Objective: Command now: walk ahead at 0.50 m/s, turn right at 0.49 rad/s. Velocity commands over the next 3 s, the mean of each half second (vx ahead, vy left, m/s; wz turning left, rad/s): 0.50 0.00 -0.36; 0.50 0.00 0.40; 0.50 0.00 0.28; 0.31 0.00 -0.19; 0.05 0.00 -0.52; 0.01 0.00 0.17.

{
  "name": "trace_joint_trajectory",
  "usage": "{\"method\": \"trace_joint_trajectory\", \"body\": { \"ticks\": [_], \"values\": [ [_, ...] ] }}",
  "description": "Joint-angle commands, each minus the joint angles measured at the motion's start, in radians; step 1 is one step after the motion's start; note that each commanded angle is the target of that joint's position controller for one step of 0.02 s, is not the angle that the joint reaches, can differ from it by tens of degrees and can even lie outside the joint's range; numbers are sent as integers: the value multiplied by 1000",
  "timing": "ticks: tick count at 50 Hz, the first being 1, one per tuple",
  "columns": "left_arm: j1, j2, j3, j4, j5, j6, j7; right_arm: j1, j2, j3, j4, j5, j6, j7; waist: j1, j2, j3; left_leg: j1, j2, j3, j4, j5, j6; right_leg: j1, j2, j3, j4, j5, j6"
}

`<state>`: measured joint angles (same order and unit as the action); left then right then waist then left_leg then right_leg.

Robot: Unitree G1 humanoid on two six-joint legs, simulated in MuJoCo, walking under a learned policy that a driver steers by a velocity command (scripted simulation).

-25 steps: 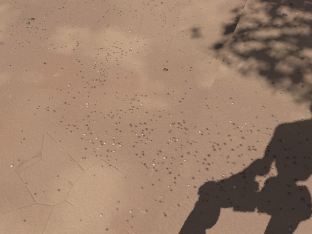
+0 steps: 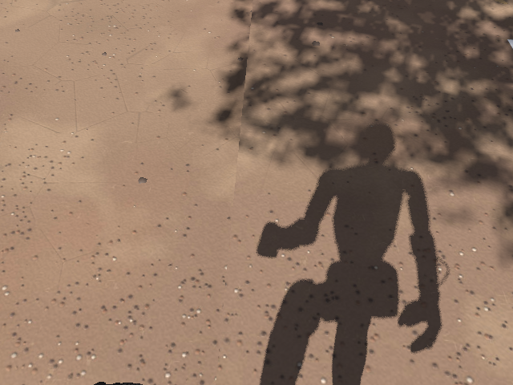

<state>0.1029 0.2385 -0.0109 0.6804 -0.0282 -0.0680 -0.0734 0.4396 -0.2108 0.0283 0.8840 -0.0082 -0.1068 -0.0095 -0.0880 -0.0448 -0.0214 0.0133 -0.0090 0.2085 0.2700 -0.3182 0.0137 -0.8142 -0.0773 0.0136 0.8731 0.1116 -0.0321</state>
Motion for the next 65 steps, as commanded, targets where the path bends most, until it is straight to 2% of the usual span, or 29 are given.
{"method": "trace_joint_trajectory", "body": {
  "ticks": [1, 5, 7, 8, 9, 10, 11, 12, 16, 21, 23, 31, 34, 36, 37, 38, 39, 40, 41, 42, 46, 47, 51, 59, 61, 62, 63, 64, 65],
  "values": [
    [-150, 32, 9, -124, -16, 5, 10, -45, -224, -67, -42, 30, 12, -1, 18, 103, 122, -49, 251, -51, -112, 456, 104, 92, 28, -54, -170, 12, -27],
    [-117, 86, 41, -154, 2, 22, -3, -60, -269, -93, -48, 31, 45, 2, 80, 130, 54, 99, 279, -2, 114, 915, 81, 247, 111, -134, -247, -231, -116],
    [147, 184, 98, -80, 8, 31, 14, -78, -283, -104, -79, 24, 59, -4, 208, 114, -76, -4, 224, 9, 477, 975, 47, 618, 183, -124, -355, -216, -179],
    [290, 278, 125, -49, 4, 45, 38, -46, -236, -91, -118, -11, 49, -6, 217, -56, -200, -322, 156, -7, 820, 396, 7, 994, -15, 167, -292, -61, -243],
    [248, 294, 121, -84, -5, 42, 37, 7, -130, -56, -181, -15, 22, 15, 127, -200, -354, -722, -46, -178, 1119, -245, -48, 1280, -198, 683, -451, -383, -427],
    [253, 225, 108, -85, -8, 42, 34, -116, -226, -79, -204, 24, -13, 25, 193, -62, -327, -804, 5, -305, 1091, -169, -26, 1203, -189, 685, -583, -561, -371],
    [217, 185, 99, -82, -1, 35, 43, -188, -234, -83, -226, 57, -29, 28, 176, -29, -169, -830, 43, -287, 1028, -80, -16, 1068, -159, 570, -613, -541, -337],
    [163, 181, 95, -90, 4, 21, 41, -196, -231, -86, -220, 46, -37, 19, 124, 75, -81, -772, 80, -295, 942, -2, -16, 903, -122, 477, -620, -401, -306],
    [94, 134, 82, -79, 22, 1, 51, -107, -186, -85, -196, 6, 12, 9, 37, 43, -64, -560, 88, -237, 888, 31, -61, 610, -39, 255, -657, -43, -301],
    [183, 133, 72, -5, 17, -21, 63, -240, -154, -71, -234, 16, 25, -2, 97, 24, 33, -667, 110, -250, 671, 224, -58, 608, -51, 191, -693, -125, -271],
    [172, 145, 70, -8, 25, -29, 69, -297, -151, -66, -257, 17, 12, 13, 130, 52, 27, -733, 130, -289, 571, 284, -32, 721, -128, 219, -698, -141, -264],
    [285, 185, 69, 95, 22, -16, 76, -452, -114, -63, -349, 26, 0, 59, 208, 31, 111, -764, 38, -209, 333, 340, 37, 884, -127, 79, -654, 35, -184],
    [260, 215, 74, 99, 22, 1, 85, -422, -122, -72, -371, 28, -1, 76, 168, 1, 63, -655, -19, -135, 293, 235, 76, 919, -117, 28, -528, 393, -149],
    [228, 234, 76, 85, 26, 17, 97, -231, -182, -107, -331, 28, 4, 72, 53, -15, -65, -388, -83, -95, 260, 229, 119, 876, -87, -21, -263, 701, -115],
    [193, 230, 72, 64, 30, 12, 102, -65, -231, -131, -301, 32, 7, 60, -41, 0, -144, -102, -32, -191, 243, 309, 169, 684, -64, -42, -44, 591, -80],
    [239, 138, 41, 20, 57, -15, 93, 62, -338, -156, -294, 28, 17, 41, -43, 211, -275, 298, 253, -615, 245, 329, 325, 298, 84, -88, 349, -76, -9],
    [288, 124, 23, 20, 46, -48, 71, 76, -291, -142, -299, 18, 14, 34, -14, 263, -439, 473, 390, -1051, 117, 210, 453, 79, 181, 88, 549, -658, 11],
    [187, 191, 41, -6, 12, -70, 55, 39, -227, -128, -306, 17, 19, 26, -44, 166, -325, 395, 339, -938, 77, 105, 390, -13, 102, 153, 563, -579, 0],
    [99, 183, 35, -39, -3, -78, 51, -28, -214, -122, -320, 15, 24, 21, -26, 79, -190, 244, 307, -813, 58, 127, 354, -39, 64, 128, 534, -515, 3],
    [80, 177, 34, -45, 17, -79, 55, -90, -214, -119, -330, 14, 27, 21, 21, -18, -93, 73, 266, -733, 22, 219, 327, -5, 35, 109, 447, -464, 7],
    [169, 173, 45, -31, 46, -30, 76, -184, -201, -108, -327, 14, 19, 28, 134, 56, -4, -241, 163, -580, -59, 400, 312, 131, -9, 71, 286, -370, 63],
    [229, 79, -13, -16, 169, -23, 39, -135, -136, -81, -273, -83, -31, 40, 111, 162, -46, -236, 103, -482, -43, 168, 277, 112, -17, 102, 266, -285, 94],
    [81, 92, -12, -60, 110, 4, 27, -102, -188, -84, -234, -69, -51, 71, 60, 113, 44, -424, 64, -482, -27, 113, 248, 192, -2, 33, 44, -84, 139],
    [-127, 114, -31, -120, 100, -8, 29, -22, -248, -91, -146, -38, -20, 91, -11, 133, 78, -135, 207, -644, 107, 261, 250, 222, 47, 11, -312, -172, 56],
    [-26, 163, -10, -95, 67, -32, 38, -62, -241, -84, -127, -53, -19, 87, 62, 108, 18, -189, 153, -589, 220, 448, 191, 477, 76, -33, -347, -112, -14],
    [160, 195, 10, -45, 54, -53, 41, -65, -189, -69, -123, -71, -28, 88, 135, 51, -99, -306, 54, -495, 434, 516, 121, 767, 40, -4, -282, -43, -94],
    [405, 243, 26, 18, 61, -54, 35, 106, -50, -27, -130, -86, -49, 80, 144, -210, -422, -585, -116, -391, 767, 111, 21, 1306, -201, 351, -263, 197, -376],
    [561, 203, 21, 60, 92, -34, 24, 31, -89, -32, -144, -66, -52, 94, 246, -235, -398, -867, -174, -357, 1091, -314, -14, 1372, -312, 692, -451, -98, -422],
    [499, 192, 33, 67, 92, -44, 32, -128, -129, -50, -177, -50, -52, 80, 249, -57, -120, -1001, -89, -375, 1129, -193, 12, 1135, -292, 612, -527, -376, -302]
  ]
}}
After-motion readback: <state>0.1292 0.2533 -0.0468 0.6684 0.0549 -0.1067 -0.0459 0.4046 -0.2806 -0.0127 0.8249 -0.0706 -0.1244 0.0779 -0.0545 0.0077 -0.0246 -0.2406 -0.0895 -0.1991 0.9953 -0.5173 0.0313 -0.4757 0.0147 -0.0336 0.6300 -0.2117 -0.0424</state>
